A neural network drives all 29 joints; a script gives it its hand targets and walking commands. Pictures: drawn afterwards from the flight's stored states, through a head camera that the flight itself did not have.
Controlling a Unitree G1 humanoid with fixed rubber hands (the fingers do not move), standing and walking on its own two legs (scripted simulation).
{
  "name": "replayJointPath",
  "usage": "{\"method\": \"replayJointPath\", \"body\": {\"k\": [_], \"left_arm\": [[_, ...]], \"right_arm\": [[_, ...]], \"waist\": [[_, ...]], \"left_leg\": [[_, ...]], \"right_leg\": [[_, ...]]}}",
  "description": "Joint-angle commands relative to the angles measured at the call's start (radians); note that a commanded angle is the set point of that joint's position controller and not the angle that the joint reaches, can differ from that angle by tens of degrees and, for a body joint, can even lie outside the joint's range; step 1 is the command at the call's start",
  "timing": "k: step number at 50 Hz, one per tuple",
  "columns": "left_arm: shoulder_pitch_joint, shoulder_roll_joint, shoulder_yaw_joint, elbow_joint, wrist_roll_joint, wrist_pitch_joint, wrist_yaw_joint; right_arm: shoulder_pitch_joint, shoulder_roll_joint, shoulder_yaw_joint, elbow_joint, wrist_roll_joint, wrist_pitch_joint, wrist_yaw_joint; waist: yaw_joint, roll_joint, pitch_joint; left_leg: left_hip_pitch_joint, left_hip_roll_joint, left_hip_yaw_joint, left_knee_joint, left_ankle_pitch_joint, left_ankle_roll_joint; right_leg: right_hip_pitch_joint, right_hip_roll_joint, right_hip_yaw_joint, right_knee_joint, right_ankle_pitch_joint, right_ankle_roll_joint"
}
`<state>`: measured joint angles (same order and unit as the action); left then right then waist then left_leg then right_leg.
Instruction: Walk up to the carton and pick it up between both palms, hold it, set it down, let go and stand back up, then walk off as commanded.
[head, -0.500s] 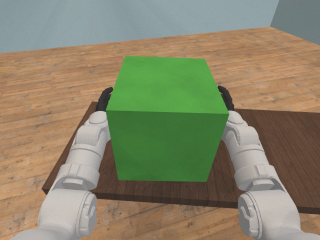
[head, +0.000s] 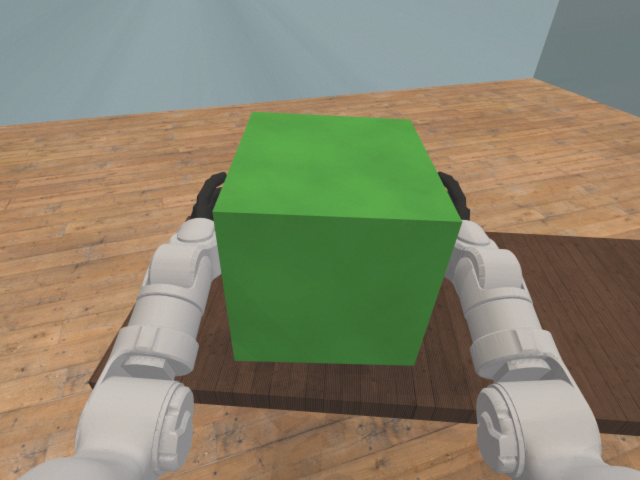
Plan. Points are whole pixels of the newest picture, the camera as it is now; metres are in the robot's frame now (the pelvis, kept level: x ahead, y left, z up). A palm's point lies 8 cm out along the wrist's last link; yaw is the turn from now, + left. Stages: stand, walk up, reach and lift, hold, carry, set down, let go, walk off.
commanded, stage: hold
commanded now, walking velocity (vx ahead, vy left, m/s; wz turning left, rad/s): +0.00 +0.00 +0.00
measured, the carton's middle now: (328, 231) +0.39 +0.03 +0.17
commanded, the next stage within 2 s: none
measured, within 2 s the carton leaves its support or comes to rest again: neither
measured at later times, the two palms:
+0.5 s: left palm (205, 220) +0.37 +0.19 +0.19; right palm (451, 224) +0.39 -0.13 +0.19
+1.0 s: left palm (201, 212) +0.37 +0.19 +0.21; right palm (453, 217) +0.39 -0.13 +0.21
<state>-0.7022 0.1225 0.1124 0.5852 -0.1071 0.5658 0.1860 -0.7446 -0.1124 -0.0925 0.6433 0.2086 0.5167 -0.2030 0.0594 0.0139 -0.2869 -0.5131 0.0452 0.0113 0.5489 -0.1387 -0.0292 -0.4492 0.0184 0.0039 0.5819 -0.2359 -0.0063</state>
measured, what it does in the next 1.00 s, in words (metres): stands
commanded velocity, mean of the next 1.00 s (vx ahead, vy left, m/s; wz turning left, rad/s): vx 0.00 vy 0.00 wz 0.00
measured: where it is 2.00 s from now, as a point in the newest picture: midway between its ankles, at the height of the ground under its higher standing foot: outside the picture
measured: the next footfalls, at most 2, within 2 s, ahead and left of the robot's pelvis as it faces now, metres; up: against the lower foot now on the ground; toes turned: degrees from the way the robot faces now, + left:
none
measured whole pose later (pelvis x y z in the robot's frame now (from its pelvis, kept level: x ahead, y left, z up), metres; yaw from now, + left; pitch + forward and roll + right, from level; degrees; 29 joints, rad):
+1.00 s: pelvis +0.00 +0.00 +0.00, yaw +0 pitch +5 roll -1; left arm -0.71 0.12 0.11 0.49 -0.07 0.61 0.18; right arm -0.74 -0.11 -0.12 0.56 0.20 0.54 -0.20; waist 0.06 0.01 -0.27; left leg -0.48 0.04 0.01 0.54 -0.14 -0.03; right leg -0.41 0.02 0.00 0.56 -0.23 0.00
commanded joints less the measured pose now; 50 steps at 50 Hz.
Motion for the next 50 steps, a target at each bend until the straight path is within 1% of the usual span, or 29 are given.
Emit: {"method": "replayJointPath", "body": {"k": [1, 4, 6, 7, 8, 9, 12, 14, 15, 17, 20, 21, 22, 26, 27, 28, 29, 30, 31, 32, 33, 37, 38, 40, 43, 44, 46, 48, 50], "left_arm": [[-1.15, -0.772, -0.372, -0.377, -0.103, -0.064, -0.209], [-1.154, -0.779, -0.371, -0.397, -0.119, -0.077, -0.21], [-1.162, -0.804, -0.41, -0.433, -0.137, -0.082, -0.203], [-1.166, -0.799, -0.409, -0.446, -0.148, -0.089, -0.201], [-1.176, -0.817, -0.444, -0.492, -0.175, -0.099, -0.194], [-1.181, -0.833, -0.468, -0.517, -0.187, -0.104, -0.189], [-1.173, -0.868, -0.551, -0.615, -0.224, -0.119, -0.166], [-1.137, -0.844, -0.532, -0.606, -0.212, -0.116, -0.162], [-1.154, -0.86, -0.549, -0.616, -0.224, -0.119, -0.16], [-1.136, -0.857, -0.546, -0.645, -0.209, -0.11, -0.158], [-1.036, -0.836, -0.51, -0.589, -0.173, -0.082, -0.172], [-1.075, -0.812, -0.479, -0.537, -0.156, -0.073, -0.181], [-1.065, -0.802, -0.448, -0.499, -0.144, -0.066, -0.188], [-1.013, -0.764, -0.356, -0.396, -0.063, -0.035, -0.22], [-1.046, -0.771, -0.37, -0.41, -0.067, -0.036, -0.222], [-1.057, -0.764, -0.355, -0.413, -0.072, -0.039, -0.227], [-1.087, -0.762, -0.35, -0.378, -0.072, -0.045, -0.228], [-1.097, -0.768, -0.355, -0.377, -0.081, -0.051, -0.229], [-1.116, -0.788, -0.389, -0.412, -0.108, -0.059, -0.225], [-1.107, -0.805, -0.406, -0.454, -0.117, -0.063, -0.222], [-1.091, -0.837, -0.441, -0.51, -0.141, -0.069, -0.215], [-1.149, -0.868, -0.565, -0.675, -0.226, -0.106, -0.176], [-1.115, -0.875, -0.583, -0.697, -0.236, -0.11, -0.167], [-1.111, -0.892, -0.629, -0.756, -0.259, -0.113, -0.153], [-1.072, -0.86, -0.596, -0.71, -0.219, -0.091, -0.156], [-1.045, -0.82, -0.548, -0.67, -0.188, -0.078, -0.162], [-0.983, -0.779, -0.464, -0.525, -0.126, -0.045, -0.184], [-0.95, -0.747, -0.377, -0.389, -0.056, -0.016, -0.214], [-0.946, -0.728, -0.318, -0.341, -0.012, -0.006, -0.239]], "right_arm": [[-1.055, 0.781, 0.292, -0.305, 0.094, -0.012, 0.136], [-1.083, 0.808, 0.305, -0.332, 0.093, -0.027, 0.145], [-1.104, 0.806, 0.317, -0.374, 0.098, -0.039, 0.15], [-1.125, 0.82, 0.33, -0.4, 0.105, -0.045, 0.151], [-1.137, 0.826, 0.348, -0.462, 0.119, -0.056, 0.151], [-1.12, 0.827, 0.347, -0.446, 0.118, -0.061, 0.153], [-1.092, 0.839, 0.392, -0.551, 0.136, -0.078, 0.151], [-1.059, 0.837, 0.392, -0.543, 0.138, -0.067, 0.147], [-1.048, 0.838, 0.389, -0.546, 0.145, -0.07, 0.143], [-0.992, 0.837, 0.394, -0.521, 0.154, -0.056, 0.139], [-0.98, 0.826, 0.407, -0.538, 0.158, -0.042, 0.124], [-0.97, 0.803, 0.371, -0.461, 0.138, -0.024, 0.125], [-0.994, 0.806, 0.367, -0.455, 0.137, -0.021, 0.123], [-0.983, 0.773, 0.329, -0.352, 0.112, -0.002, 0.119], [-1.007, 0.768, 0.326, -0.348, 0.121, -0.003, 0.119], [-1.011, 0.782, 0.324, -0.34, 0.114, -0.005, 0.123], [-1.039, 0.77, 0.307, -0.308, 0.105, -0.006, 0.127], [-1.075, 0.781, 0.308, -0.331, 0.096, -0.014, 0.133], [-1.076, 0.783, 0.3, -0.356, 0.095, -0.025, 0.136], [-1.073, 0.789, 0.311, -0.374, 0.103, -0.032, 0.141], [-1.099, 0.801, 0.348, -0.453, 0.129, -0.046, 0.141], [-1.072, 0.829, 0.405, -0.571, 0.158, -0.065, 0.139], [-1.06, 0.828, 0.415, -0.612, 0.164, -0.074, 0.138], [-1.014, 0.83, 0.441, -0.65, 0.176, -0.074, 0.135], [-0.945, 0.811, 0.423, -0.594, 0.158, -0.047, 0.127], [-0.93, 0.814, 0.427, -0.564, 0.156, -0.032, 0.125], [-0.929, 0.777, 0.382, -0.474, 0.125, -0.012, 0.122], [-0.931, 0.727, 0.314, -0.34, 0.089, 0.007, 0.121], [-0.92, 0.711, 0.284, -0.252, 0.083, 0.013, 0.123]], "waist": [[-0.173, 0.001, -0.282], [-0.157, -0.016, -0.334], [-0.158, 0.01, -0.413], [-0.147, -0.008, -0.454], [-0.15, -0.002, -0.516], [-0.155, 0.026, -0.532], [-0.162, 0.032, -0.671], [-0.153, 0.012, -0.64], [-0.167, 0.024, -0.65], [-0.167, 0.038, -0.609], [-0.159, 0.01, -0.539], [-0.169, 0.01, -0.464], [-0.167, -0.009, -0.429], [-0.167, -0.024, -0.284], [-0.167, 0.005, -0.288], [-0.163, -0.018, -0.3], [-0.164, -0.008, -0.272], [-0.153, -0.014, -0.31], [-0.169, 0.004, -0.352], [-0.167, 0.018, -0.396], [-0.157, 0.006, -0.481], [-0.17, 0.041, -0.676], [-0.17, 0.024, -0.716], [-0.176, 0.051, -0.742], [-0.185, 0.043, -0.631], [-0.166, 0.017, -0.587], [-0.168, -0.014, -0.425], [-0.178, -0.006, -0.267], [-0.173, -0.006, -0.184]], "left_leg": [[0.346, -0.096, -0.068, -0.207, -0.125, 0.028], [0.351, -0.096, -0.064, -0.195, -0.095, 0.035], [0.372, -0.093, -0.068, -0.193, -0.073, 0.025], [0.368, -0.097, -0.065, -0.184, -0.065, 0.028], [0.396, -0.1, -0.062, -0.169, -0.024, 0.022], [0.401, -0.097, -0.063, -0.168, -0.026, 0.011], [0.445, -0.098, -0.068, -0.137, 0.051, -0.006], [0.434, -0.103, -0.07, -0.132, 0.07, -0.002], [0.441, -0.101, -0.073, -0.13, 0.071, -0.007], [0.455, -0.102, -0.07, -0.133, 0.09, -0.01], [0.436, -0.106, -0.074, -0.135, 0.129, -0.001], [0.42, -0.099, -0.08, -0.16, 0.04, 0.004], [0.402, -0.099, -0.073, -0.169, 0.011, 0.017], [0.38, -0.101, -0.067, -0.198, -0.028, 0.031], [0.376, -0.097, -0.071, -0.2, -0.037, 0.027], [0.379, -0.095, -0.068, -0.197, -0.042, 0.034], [0.361, -0.092, -0.069, -0.207, -0.094, 0.035], [0.364, -0.09, -0.065, -0.202, -0.081, 0.038], [0.379, -0.088, -0.066, -0.199, -0.065, 0.027], [0.386, -0.088, -0.068, -0.193, -0.037, 0.023], [0.411, -0.088, -0.069, -0.177, 0.021, 0.021], [0.461, -0.092, -0.072, -0.131, 0.106, -0.008], [0.466, -0.095, -0.073, -0.116, 0.143, -0.013], [0.488, -0.097, -0.079, -0.097, 0.191, -0.027], [0.481, -0.093, -0.08, -0.111, 0.155, -0.022], [0.475, -0.094, -0.079, -0.12, 0.124, -0.011], [0.429, -0.089, -0.075, -0.161, 0.042, 0.015], [0.383, -0.092, -0.069, -0.202, -0.059, 0.024], [0.378, -0.091, -0.06, -0.216, -0.064, 0.03]], "right_leg": [[0.171, 0.022, 0.032, -0.298, -0.065, 0.047], [0.183, 0.019, 0.037, -0.293, -0.052, 0.046], [0.2, 0.024, 0.036, -0.287, -0.008, 0.044], [0.211, 0.022, 0.038, -0.285, -0.01, 0.048], [0.218, 0.029, 0.027, -0.279, 0.039, 0.049], [0.21, 0.032, 0.027, -0.277, 0.04, 0.045], [0.208, 0.045, 0.018, -0.262, 0.129, 0.05], [0.212, 0.045, 0.019, -0.259, 0.163, 0.056], [0.201, 0.05, 0.019, -0.262, 0.16, 0.054], [0.212, 0.046, 0.027, -0.266, 0.182, 0.055], [0.246, 0.041, 0.024, -0.264, 0.239, 0.067], [0.206, 0.039, 0.033, -0.279, 0.141, 0.063], [0.211, 0.032, 0.036, -0.286, 0.111, 0.065], [0.233, 0.019, 0.035, -0.295, 0.073, 0.065], [0.221, 0.016, 0.04, -0.296, 0.058, 0.058], [0.223, 0.019, 0.039, -0.297, 0.036, 0.057], [0.191, 0.017, 0.045, -0.307, -0.041, 0.048], [0.195, 0.02, 0.042, -0.303, -0.051, 0.043], [0.198, 0.023, 0.036, -0.3, -0.033, 0.041], [0.219, 0.024, 0.036, -0.29, 0.012, 0.039], [0.24, 0.032, 0.028, -0.279, 0.082, 0.046], [0.244, 0.047, 0.024, -0.262, 0.193, 0.046], [0.246, 0.055, 0.014, -0.255, 0.225, 0.052], [0.239, 0.057, 0.015, -0.251, 0.277, 0.053], [0.213, 0.049, 0.02, -0.264, 0.243, 0.058], [0.22, 0.045, 0.019, -0.271, 0.212, 0.064], [0.201, 0.032, 0.026, -0.29, 0.134, 0.068], [0.19, 0.014, 0.036, -0.308, 0.021, 0.058], [0.206, 0.013, 0.03, -0.315, 0.002, 0.053]]}}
